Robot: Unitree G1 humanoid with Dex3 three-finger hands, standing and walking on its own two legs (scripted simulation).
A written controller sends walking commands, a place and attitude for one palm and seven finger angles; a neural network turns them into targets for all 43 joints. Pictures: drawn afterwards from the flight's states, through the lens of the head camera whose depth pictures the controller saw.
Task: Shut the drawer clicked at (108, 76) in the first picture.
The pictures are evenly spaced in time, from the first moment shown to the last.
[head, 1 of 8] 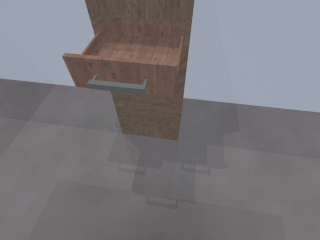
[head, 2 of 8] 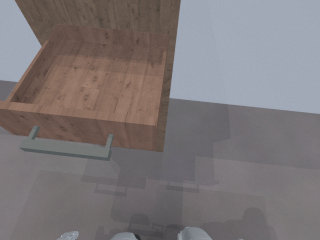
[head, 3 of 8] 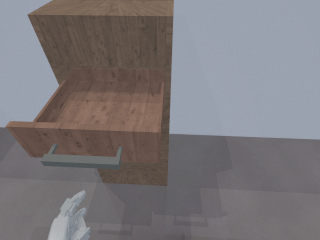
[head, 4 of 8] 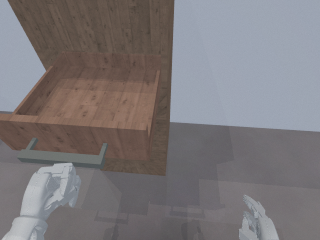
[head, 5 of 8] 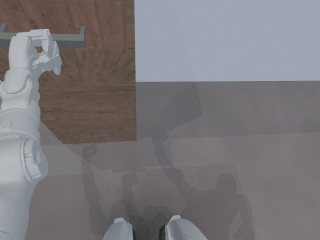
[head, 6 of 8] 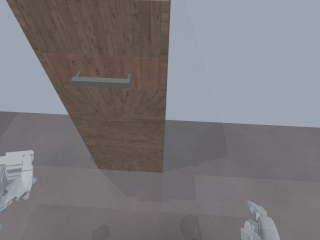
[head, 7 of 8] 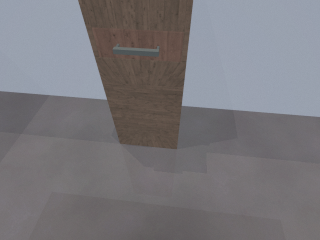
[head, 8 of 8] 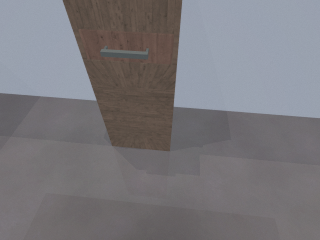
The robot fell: no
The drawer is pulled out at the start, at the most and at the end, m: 0.30 0.30 0.00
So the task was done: yes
